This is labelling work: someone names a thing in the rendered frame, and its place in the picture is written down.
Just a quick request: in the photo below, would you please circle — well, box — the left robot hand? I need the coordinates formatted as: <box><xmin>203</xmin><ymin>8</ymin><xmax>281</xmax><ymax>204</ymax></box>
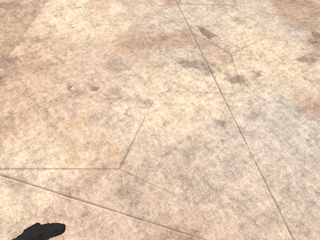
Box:
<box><xmin>12</xmin><ymin>222</ymin><xmax>66</xmax><ymax>240</ymax></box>

